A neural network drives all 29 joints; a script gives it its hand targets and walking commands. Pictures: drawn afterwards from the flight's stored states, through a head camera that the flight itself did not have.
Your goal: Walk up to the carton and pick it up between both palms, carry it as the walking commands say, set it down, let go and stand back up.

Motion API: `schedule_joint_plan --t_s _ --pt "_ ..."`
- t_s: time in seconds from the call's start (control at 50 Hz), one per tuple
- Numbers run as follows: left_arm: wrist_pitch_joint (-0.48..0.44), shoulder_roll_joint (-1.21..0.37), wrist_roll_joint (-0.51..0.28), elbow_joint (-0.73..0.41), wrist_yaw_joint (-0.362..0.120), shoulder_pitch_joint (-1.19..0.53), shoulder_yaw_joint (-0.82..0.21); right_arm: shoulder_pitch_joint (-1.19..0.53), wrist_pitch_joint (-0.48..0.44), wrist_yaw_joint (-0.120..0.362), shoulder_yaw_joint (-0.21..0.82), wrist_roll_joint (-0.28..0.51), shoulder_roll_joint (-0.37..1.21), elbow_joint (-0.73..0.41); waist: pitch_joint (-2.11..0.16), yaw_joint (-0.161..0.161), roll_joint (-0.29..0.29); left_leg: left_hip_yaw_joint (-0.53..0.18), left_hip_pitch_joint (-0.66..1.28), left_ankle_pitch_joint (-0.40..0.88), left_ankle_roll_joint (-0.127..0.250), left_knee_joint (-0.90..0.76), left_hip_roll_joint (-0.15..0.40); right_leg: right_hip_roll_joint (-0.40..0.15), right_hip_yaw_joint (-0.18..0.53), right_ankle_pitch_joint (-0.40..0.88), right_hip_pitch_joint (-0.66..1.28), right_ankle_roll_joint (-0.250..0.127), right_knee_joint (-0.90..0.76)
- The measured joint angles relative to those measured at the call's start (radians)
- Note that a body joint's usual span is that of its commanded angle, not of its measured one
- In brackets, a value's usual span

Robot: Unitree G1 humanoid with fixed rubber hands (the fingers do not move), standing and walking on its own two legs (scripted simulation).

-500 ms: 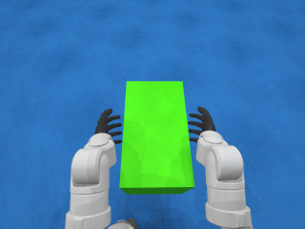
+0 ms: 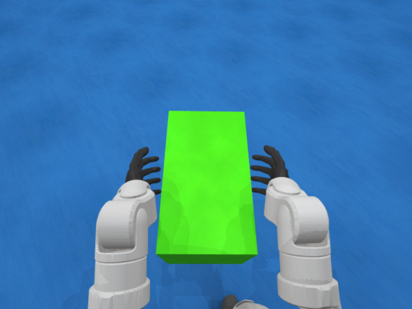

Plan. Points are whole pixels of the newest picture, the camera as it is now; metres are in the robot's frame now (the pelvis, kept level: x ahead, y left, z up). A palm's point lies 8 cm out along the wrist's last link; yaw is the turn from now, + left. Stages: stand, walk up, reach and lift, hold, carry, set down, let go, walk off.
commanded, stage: carry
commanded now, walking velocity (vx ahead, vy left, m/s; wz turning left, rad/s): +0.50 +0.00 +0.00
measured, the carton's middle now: (205, 188) +0.36 +0.00 +0.01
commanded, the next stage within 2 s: none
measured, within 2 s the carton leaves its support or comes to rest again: neither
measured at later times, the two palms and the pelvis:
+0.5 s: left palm (145, 87) +0.61 +0.14 +0.10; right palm (241, 83) +0.61 -0.10 +0.11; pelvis +0.30 +0.01 +0.01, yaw +0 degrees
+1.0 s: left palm (164, 64) +0.69 +0.10 +0.11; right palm (253, 66) +0.69 -0.14 +0.11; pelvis +0.39 -0.02 +0.01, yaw -1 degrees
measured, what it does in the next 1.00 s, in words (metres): walks ahead: right foot, then left foot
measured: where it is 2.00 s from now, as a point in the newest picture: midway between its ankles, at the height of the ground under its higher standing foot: (204, 285)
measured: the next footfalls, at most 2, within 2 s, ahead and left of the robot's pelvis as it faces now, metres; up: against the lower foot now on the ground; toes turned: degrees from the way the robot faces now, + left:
right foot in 0.02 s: +0.20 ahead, -0.10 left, +0.00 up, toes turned -8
left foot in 0.40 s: +0.41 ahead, +0.10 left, +0.00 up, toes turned +10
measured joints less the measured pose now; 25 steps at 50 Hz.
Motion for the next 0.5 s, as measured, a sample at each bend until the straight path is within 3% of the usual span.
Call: schedule_joint_plan --t_s 0.02,0.04,0.08,0.1,0.14,0.18,0.3,0.38,0.4,0.46,0.5 --pt "0.005 -0.003 0.0 0.013 0.0 -0.009 0.004 -0.001 0.005 0.0 -0.005 -0.005 0.0 0.005 -0.007 0.002 -0.009 -0.001 -0.008 -0.042 -0.006 0.097 0.011 0.006 -0.011 0.016 0.047 -0.012 -0.039" --pt "0.0 -0.007 -0.001 0.037 -0.003 -0.02 0.004 -0.006 0.001 0.001 -0.019 -0.012 0.0 0.017 -0.008 0.013 0.009 -0.014 -0.055 -0.031 0.0 0.252 0.044 0.018 -0.023 0.031 0.054 -0.048 -0.008" --pt "-0.004 -0.014 0.002 0.08 -0.006 -0.038 0.003 -0.011 -0.007 -0.001 -0.042 -0.027 0.003 0.044 0.005 0.029 0.023 -0.13 -0.218 -0.025 0.02 0.616 0.03 0.024 -0.034 -0.038 0.065 -0.082 0.052" --pt "-0.001 -0.016 0.002 0.097 -0.008 -0.042 0.003 -0.009 -0.006 -0.005 -0.047 -0.029 0.002 0.054 0.014 0.03 0.022 -0.169 -0.299 -0.014 0.027 0.746 0.008 0.022 -0.036 -0.063 0.089 -0.085 0.042" --pt "0.005 -0.016 0.004 0.113 -0.009 -0.04 0.009 -0.005 0.002 -0.01 -0.044 -0.024 0.001 0.066 0.033 0.03 0.013 -0.189 -0.43 0.025 0.033 0.843 -0.018 0.016 -0.033 -0.074 0.149 -0.06 -0.016" --pt "0.003 -0.012 0.004 0.105 -0.012 -0.033 0.017 -0.003 0.0 -0.011 -0.032 -0.017 0.0 0.068 0.05 0.03 0.006 -0.178 -0.523 0.062 0.032 0.778 -0.023 0.013 -0.027 -0.078 0.209 -0.062 -0.078" --pt "-0.027 -0.007 -0.01 0.024 -0.024 -0.018 0.022 -0.006 -0.037 -0.02 -0.012 -0.003 0.002 0.014 0.078 0.028 0.0 -0.142 -0.633 0.231 0.02 0.343 -0.038 0.003 -0.006 -0.128 0.349 -0.04 -0.171" --pt "-0.023 -0.004 -0.005 -0.005 -0.026 -0.009 0.009 -0.006 -0.025 -0.015 -0.011 0.002 0.002 -0.017 0.057 0.015 -0.001 -0.067 -0.555 0.497 0.026 0.093 -0.057 -0.007 -0.002 -0.258 0.414 -0.004 -0.075" --pt "-0.019 -0.002 -0.001 -0.005 -0.025 -0.008 0.012 -0.009 -0.022 -0.012 -0.009 0.001 0.003 -0.01 0.041 0.013 -0.004 -0.049 -0.521 0.532 0.049 0.066 -0.056 -0.011 0.0 -0.306 0.415 0.008 -0.018" --pt "-0.014 -0.004 0.011 0.018 -0.019 -0.013 0.038 -0.031 -0.026 -0.004 -0.008 -0.007 0.011 0.048 0.011 0.009 -0.055 -0.02 -0.497 0.352 0.107 0.111 -0.079 -0.042 0.055 -0.387 0.343 0.04 0.166" --pt "-0.003 -0.004 0.015 0.032 -0.014 -0.011 0.042 -0.041 -0.018 -0.003 -0.009 -0.015 0.015 0.078 0.008 0.011 -0.051 -0.015 -0.48 0.338 0.123 0.106 -0.071 -0.031 0.086 -0.439 0.295 0.046 0.19"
